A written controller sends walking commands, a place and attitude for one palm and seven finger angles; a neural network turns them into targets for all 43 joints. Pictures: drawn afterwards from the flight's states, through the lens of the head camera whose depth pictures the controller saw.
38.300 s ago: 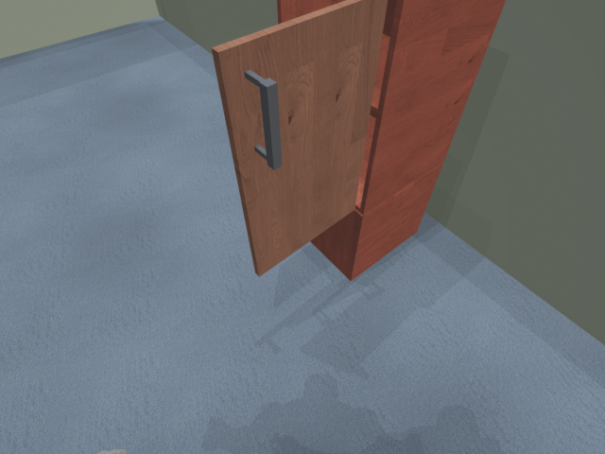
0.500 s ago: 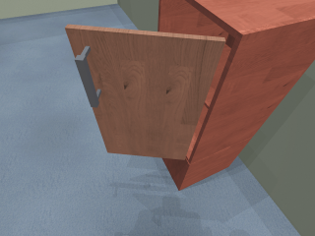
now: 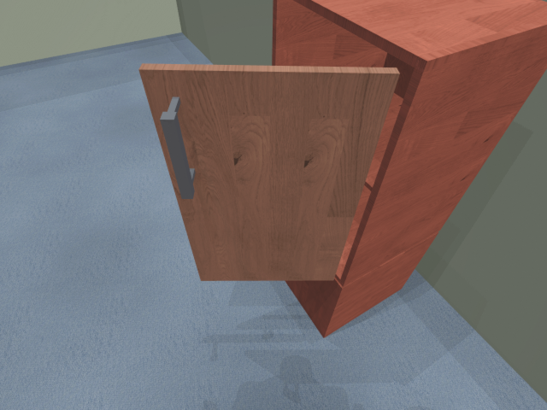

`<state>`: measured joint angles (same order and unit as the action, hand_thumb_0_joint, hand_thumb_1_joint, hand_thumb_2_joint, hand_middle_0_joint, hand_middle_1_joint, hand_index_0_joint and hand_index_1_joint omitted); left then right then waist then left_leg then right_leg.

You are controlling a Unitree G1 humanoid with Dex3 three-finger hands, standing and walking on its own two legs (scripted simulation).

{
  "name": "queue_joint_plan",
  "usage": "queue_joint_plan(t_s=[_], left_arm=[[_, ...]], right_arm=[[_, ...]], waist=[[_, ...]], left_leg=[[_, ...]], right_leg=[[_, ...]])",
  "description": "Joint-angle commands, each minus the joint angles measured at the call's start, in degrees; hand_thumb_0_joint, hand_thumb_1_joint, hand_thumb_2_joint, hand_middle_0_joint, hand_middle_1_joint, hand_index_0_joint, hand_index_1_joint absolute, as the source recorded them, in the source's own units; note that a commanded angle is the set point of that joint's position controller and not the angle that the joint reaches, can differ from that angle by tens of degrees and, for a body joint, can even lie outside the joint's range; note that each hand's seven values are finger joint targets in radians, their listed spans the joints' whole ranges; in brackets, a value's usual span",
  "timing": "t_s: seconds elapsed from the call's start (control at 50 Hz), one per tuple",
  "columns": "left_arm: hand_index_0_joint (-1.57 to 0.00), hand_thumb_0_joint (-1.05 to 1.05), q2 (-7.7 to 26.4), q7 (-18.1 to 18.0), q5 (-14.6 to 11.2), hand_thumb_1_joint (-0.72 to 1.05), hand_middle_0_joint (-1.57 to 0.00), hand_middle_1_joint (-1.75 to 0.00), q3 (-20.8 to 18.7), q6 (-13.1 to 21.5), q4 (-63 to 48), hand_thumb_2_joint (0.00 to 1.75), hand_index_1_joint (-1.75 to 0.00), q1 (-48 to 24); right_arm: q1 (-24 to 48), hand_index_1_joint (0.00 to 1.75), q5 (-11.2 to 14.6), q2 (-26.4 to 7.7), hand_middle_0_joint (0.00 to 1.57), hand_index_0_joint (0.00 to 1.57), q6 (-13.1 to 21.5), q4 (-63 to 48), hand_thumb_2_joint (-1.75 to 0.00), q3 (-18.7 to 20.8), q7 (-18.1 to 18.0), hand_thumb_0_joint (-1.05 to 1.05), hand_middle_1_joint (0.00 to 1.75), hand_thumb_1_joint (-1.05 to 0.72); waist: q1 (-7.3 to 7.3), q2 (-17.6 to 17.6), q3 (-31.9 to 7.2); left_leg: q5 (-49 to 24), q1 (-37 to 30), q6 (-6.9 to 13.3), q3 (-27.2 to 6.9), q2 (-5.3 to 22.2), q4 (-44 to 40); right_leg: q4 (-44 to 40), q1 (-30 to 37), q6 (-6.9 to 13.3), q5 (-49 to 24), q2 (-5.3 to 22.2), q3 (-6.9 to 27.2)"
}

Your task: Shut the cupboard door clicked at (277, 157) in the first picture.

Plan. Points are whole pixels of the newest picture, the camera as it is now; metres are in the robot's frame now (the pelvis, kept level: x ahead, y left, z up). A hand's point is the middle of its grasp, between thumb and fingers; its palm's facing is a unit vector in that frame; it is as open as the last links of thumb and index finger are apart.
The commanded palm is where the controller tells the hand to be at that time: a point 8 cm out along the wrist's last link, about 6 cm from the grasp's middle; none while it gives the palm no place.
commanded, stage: come to a stop and stand still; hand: left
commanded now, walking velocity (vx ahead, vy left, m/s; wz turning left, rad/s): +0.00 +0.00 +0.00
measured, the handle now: (181, 151) +0.46 +0.18 +0.14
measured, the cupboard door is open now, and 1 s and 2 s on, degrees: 60 60 60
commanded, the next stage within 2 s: look again from close up in 1.12 s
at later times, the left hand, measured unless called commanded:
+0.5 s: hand out of the picture -0.08 +0.19 -0.16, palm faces +0.05 -0.98 -0.20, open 7.4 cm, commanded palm none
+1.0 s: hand out of the picture -0.03 +0.28 -0.17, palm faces +0.07 -0.97 -0.22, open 7.4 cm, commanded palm none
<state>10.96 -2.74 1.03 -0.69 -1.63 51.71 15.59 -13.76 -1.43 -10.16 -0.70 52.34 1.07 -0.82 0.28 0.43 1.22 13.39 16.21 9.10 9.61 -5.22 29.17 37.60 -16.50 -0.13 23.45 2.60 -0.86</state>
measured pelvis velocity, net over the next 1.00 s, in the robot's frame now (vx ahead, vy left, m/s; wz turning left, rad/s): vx -0.09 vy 0.08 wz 0.00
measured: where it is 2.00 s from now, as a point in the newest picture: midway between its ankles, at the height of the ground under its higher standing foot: outside the picture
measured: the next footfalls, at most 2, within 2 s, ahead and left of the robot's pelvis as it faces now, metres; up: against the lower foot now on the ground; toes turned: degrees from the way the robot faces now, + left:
right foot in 0.02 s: +0.04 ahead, -0.14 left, +0.00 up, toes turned -2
left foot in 0.80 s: +0.00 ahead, +0.13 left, +0.00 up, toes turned -1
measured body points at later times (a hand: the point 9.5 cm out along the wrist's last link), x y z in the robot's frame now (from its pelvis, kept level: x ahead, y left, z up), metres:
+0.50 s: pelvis -0.04 +0.03 +0.01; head -0.03 +0.03 +0.46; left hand -0.08 +0.24 -0.15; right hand -0.04 -0.20 -0.15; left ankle +0.03 +0.02 -0.73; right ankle +0.00 -0.14 -0.73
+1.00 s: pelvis -0.09 +0.08 +0.01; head -0.09 +0.11 +0.46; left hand -0.03 +0.33 -0.15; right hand -0.11 -0.14 -0.14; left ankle -0.04 +0.13 -0.73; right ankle -0.11 -0.05 -0.66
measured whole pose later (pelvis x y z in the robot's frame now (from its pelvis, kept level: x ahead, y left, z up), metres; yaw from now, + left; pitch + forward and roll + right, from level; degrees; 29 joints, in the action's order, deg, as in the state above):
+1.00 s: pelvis -0.09 +0.08 +0.01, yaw +0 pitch -1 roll -1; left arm 12.2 -2.3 1.3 -4.3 -1.3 57.6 13.4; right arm -20.0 -1.9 -7.0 -1.3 61.8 1.6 -1.6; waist -0.6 -1.9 -0.4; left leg 10.5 15.5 5.2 1.4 -4.9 26.6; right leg 58.3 -24.1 -0.4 20.3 -1.0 1.9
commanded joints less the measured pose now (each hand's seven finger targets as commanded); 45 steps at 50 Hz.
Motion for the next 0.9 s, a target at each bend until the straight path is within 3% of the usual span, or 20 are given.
queue_joint_plan(t_s=[0.0, 0.04, 0.12, 0.26, 0.38, 0.5, 0.54, 0.58, 0.62, 0.64, 0.66, 0.68, 0.7, 0.72, 0.76, 0.78, 0.8, 0.82, 0.84, 0.88], left_arm=[[-0.2, 0.0, 5.0, -0.6, 0.0, 0.9, -0.2, -0.3, -1.1, 0.2, -0.7, 0.9, -0.3, 5.9], [-0.2, 0.0, 5.5, -0.6, 0.0, 0.9, -0.2, -0.3, -1.1, 0.4, 0.2, 0.9, -0.3, 7.1], [-0.2, 0.0, 4.9, -0.3, 0.0, 0.9, -0.2, -0.3, -0.6, 1.4, 0.2, 0.9, -0.3, 3.9], [-0.2, 0.0, 3.2, -0.5, 0.3, 0.9, -0.2, -0.3, -0.8, 0.0, 4.6, 0.9, -0.3, 10.5], [-0.2, 0.0, 1.7, -0.6, 0.2, 0.9, -0.2, -0.3, -0.9, 0.7, 7.9, 0.9, -0.3, 13.6], [-0.2, 0.0, 0.6, -0.6, 0.2, 0.9, -0.2, -0.3, -0.5, 1.6, 8.8, 0.9, -0.3, 11.4], [-0.2, 0.0, 0.3, -0.7, 0.3, 0.9, -0.2, -0.3, -0.7, 1.0, 9.8, 0.9, -0.3, 13.9], [-0.2, 0.0, 0.9, -0.7, 0.5, 0.9, -0.2, -0.3, -1.4, 0.5, 11.9, 0.9, -0.3, 20.5], [-0.2, 0.0, 1.6, -0.9, 0.6, 0.9, -0.2, -0.3, -2.5, 0.6, 13.8, 0.9, -0.3, 25.3], [-0.2, 0.0, 2.8, -1.3, 0.4, 0.9, -0.2, -0.3, -3.2, 0.9, 13.2, 0.9, -0.3, 22.3], [-0.2, 0.0, 4.7, -1.7, -0.1, 0.9, -0.2, -0.3, -3.8, 1.1, 9.2, 0.9, -0.3, 9.4], [-0.2, 0.0, 5.9, -2.4, 0.6, 0.9, -0.2, -0.3, -3.8, 1.6, 4.0, 0.9, -0.3, -4.8], [-0.2, 0.0, 8.2, -2.5, 0.7, 0.9, -0.2, -0.3, -4.5, 2.5, 1.0, 0.9, -0.3, -14.1], [-0.2, 0.0, 8.0, -2.1, 1.0, 0.9, -0.2, -0.3, -4.5, 2.8, -0.1, 0.9, -0.3, -15.4], [-0.2, 0.0, 6.6, -0.6, 0.5, 0.9, -0.2, -0.3, -4.2, 1.5, 3.3, 0.9, -0.3, -2.4], [-0.2, 0.0, 3.6, -0.1, 0.2, 0.9, -0.2, -0.3, -3.8, 0.7, 4.3, 0.9, -0.3, 1.3], [-0.2, 0.0, 1.4, -0.1, -0.4, 0.9, -0.2, -0.3, -3.8, 0.3, 3.8, 0.9, -0.3, 2.9], [-0.2, 0.0, 2.2, -0.3, -0.3, 0.9, -0.2, -0.3, -3.9, -0.9, 4.7, 0.9, -0.3, 3.7], [-0.2, 0.0, 4.1, -0.3, 0.4, 0.9, -0.2, -0.3, -4.3, -1.4, 5.9, 0.9, -0.3, 4.0], [-0.2, 0.0, 2.7, 0.1, 0.5, 0.9, -0.2, -0.3, -4.1, -1.0, 6.9, 0.9, -0.3, 6.8]], right_arm=[[-0.6, 0.3, 0.6, -6.7, 0.2, 0.2, 1.0, -1.8, -0.9, 1.9, -0.7, 0.0, 0.3, -0.9], [-0.6, 0.3, 0.6, -6.3, 0.2, 0.2, 0.7, -1.0, -0.9, 1.8, -0.5, 0.0, 0.3, -0.9], [-3.5, 0.3, 0.5, -5.7, 0.2, 0.2, 0.8, 1.5, -0.9, 1.6, -0.2, 0.0, 0.3, -0.9], [-2.8, 0.3, 0.8, -6.9, 0.2, 0.2, 0.4, 4.2, -0.9, 2.3, -0.5, 0.0, 0.3, -0.9], [-3.9, 0.3, 1.0, -5.0, 0.2, 0.2, 0.0, 6.7, -0.9, 2.3, -0.7, 0.0, 0.3, -0.9], [-6.3, 0.3, 1.1, -3.4, 0.2, 0.2, 0.2, 8.8, -0.9, 1.9, -0.6, 0.0, 0.3, -0.9], [-5.4, 0.3, 1.0, -4.3, 0.2, 0.2, 0.0, 8.7, -0.9, 2.4, -0.7, 0.0, 0.3, -0.9], [-1.7, 0.3, 1.1, -5.4, 0.2, 0.2, -0.5, 7.7, -0.9, 2.9, -0.8, 0.0, 0.3, -0.9], [1.5, 0.3, 1.4, -5.2, 0.2, 0.2, -1.4, 6.8, -0.9, 3.3, -0.8, 0.0, 0.3, -0.9], [0.9, 0.3, 2.0, -3.5, 0.2, 0.2, -2.1, 7.0, -0.9, 3.6, -1.0, 0.0, 0.3, -0.9], [-4.3, 0.3, 2.2, -2.6, 0.2, 0.2, -2.5, 8.1, -0.9, 4.6, -0.8, 0.0, 0.3, -0.9], [-11.7, 0.3, 1.6, -4.1, 0.2, 0.2, -2.8, 8.3, -0.9, 5.6, -0.3, 0.0, 0.3, -0.9], [-16.0, 0.3, 1.8, -4.4, 0.2, 0.2, -2.1, 9.7, -0.9, 5.9, -0.1, 0.0, 0.3, -0.9], [-18.1, 0.3, 1.9, -3.5, 0.2, 0.2, -1.1, 10.3, -0.9, 5.3, 0.2, 0.0, 0.3, -0.9], [-13.3, 0.3, 0.9, -1.8, 0.2, 0.2, 0.1, 9.5, -0.9, 3.4, 0.6, 0.0, 0.3, -0.9], [-11.2, 0.3, 0.5, -2.9, 0.2, 0.2, 0.6, 8.2, -0.9, 3.2, 0.1, 0.0, 0.3, -0.9], [-9.0, 0.3, -0.1, -5.8, 0.2, 0.2, 1.1, 5.8, -0.9, 3.2, -0.6, 0.0, 0.3, -0.9], [-3.9, 0.3, -0.5, -7.0, 0.2, 0.2, 0.9, 4.3, -0.9, 3.2, -1.0, 0.0, 0.3, -0.9], [0.1, 0.3, -0.4, -8.2, 0.2, 0.2, 0.7, 3.3, -0.9, 3.1, -1.2, 0.0, 0.3, -0.9], [0.6, 0.3, -0.5, -6.6, 0.2, 0.2, 1.2, 2.4, -0.9, 2.6, -1.5, 0.0, 0.3, -0.9]], waist=[[0.85, 1.5, 0.6], [0.65, 0.9, 1.8], [-1.19, -4.8, 1.3], [0.77, 5.2, 4.1], [0.56, -1.0, 4.5], [-1.38, -2.5, 4.5], [-0.62, 0.3, 5.4], [2.52, 4.1, 6.4], [5.08, -0.5, 7.5], [3.83, -10.6, 7.1], [-2.02, -21.6, 4.2], [-7.83, -19.9, 2.9], [-10.86, -15.8, 2.3], [-11.7, -10.1, 3.1], [-4.52, 5.9, 6.5], [-3.39, 15.1, 9.3], [-2.1, 22.6, 10.5], [-0.04, 20.4, 10.1], [1.68, 17.1, 10.1], [3.14, 2.1, 8.6]], left_leg=[[1.5, 0.4, -11.6, -18.6, 14.8, -14.0], [6.0, 0.7, -13.4, -17.2, 11.9, -15.1], [3.4, -4.2, -8.2, -13.8, 10.8, -11.4], [18.0, 0.6, -11.2, -20.2, 15.3, -24.8], [9.1, -2.8, -14.3, -14.3, 11.5, -21.7], [11.2, -7.6, -11.0, -15.7, 12.3, -19.2], [15.6, -5.0, -13.1, -17.6, 13.1, -23.0], [15.7, 1.1, -17.3, -15.9, 12.0, -27.3], [10.4, 3.6, -23.5, -9.0, 5.5, -20.6], [6.3, -2.1, -23.0, -6.9, 0.8, -0.3], [11.3, -11.6, -14.8, -17.5, 6.4, 26.0], [13.1, -15.1, -11.3, -21.8, 7.3, 37.1], [14.4, -18.7, -9.8, -23.6, 9.8, 37.5], [16.2, -13.9, -9.3, -21.4, 10.7, 24.0], [10.0, -4.4, -11.0, -11.9, 5.4, -6.4], [15.7, 1.2, -10.8, -18.5, 7.3, -12.4], [22.9, 10.5, -6.6, -33.2, 16.2, -20.9], [33.9, 19.3, -4.3, -38.5, 19.9, -26.1], [35.7, 22.1, -5.6, -40.1, 19.1, -27.4], [29.3, 17.7, -6.2, -38.6, 18.9, -25.2]], right_leg=[[-9.8, 3.6, 1.9, -6.8, 1.3, 1.7], [-11.8, 3.0, 3.8, -7.3, 2.7, 4.4], [-13.9, -1.0, 4.0, -8.1, 4.4, 6.7], [-5.8, 1.1, 1.5, -2.5, 0.3, -0.8], [-14.5, 2.6, 2.8, -5.7, 1.3, 1.2], [-14.7, -4.7, 2.5, -2.7, 2.3, 4.1], [-11.9, -3.6, 2.1, -2.4, 0.5, 1.7], [-11.2, 3.8, 1.8, -2.9, -1.2, -2.3], [-18.3, 7.5, 3.4, -1.3, 0.4, -1.0], [-24.9, -1.6, 7.4, 5.3, 8.3, 8.9], [-29.3, -21.0, 12.9, 16.0, 20.5, 23.5], [-29.3, -29.7, 12.8, 8.9, 21.3, 21.3], [-25.1, -31.6, 10.9, 0.4, 19.4, 14.4], [-18.0, -23.3, 7.5, -3.8, 14.9, 9.9], [-0.8, -12.4, 2.8, 4.1, 5.2, 3.1], [6.8, -13.7, 1.1, 7.5, -0.2, 1.0], [15.2, -12.6, -0.9, 7.3, -3.6, 0.7], [21.9, -8.0, 0.1, 3.2, -1.7, 5.8], [26.0, -6.2, 0.5, 0.1, -1.3, 7.2], [29.8, -8.3, -0.1, -3.5, -1.6, 6.7]])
